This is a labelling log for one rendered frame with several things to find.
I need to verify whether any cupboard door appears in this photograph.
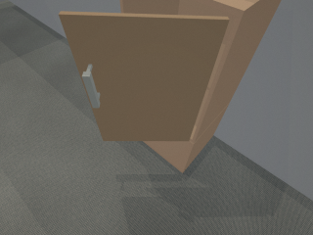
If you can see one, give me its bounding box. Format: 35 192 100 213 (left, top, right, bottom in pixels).
59 11 229 141

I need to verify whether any handle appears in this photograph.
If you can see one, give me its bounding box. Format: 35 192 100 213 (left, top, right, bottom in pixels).
82 64 101 109

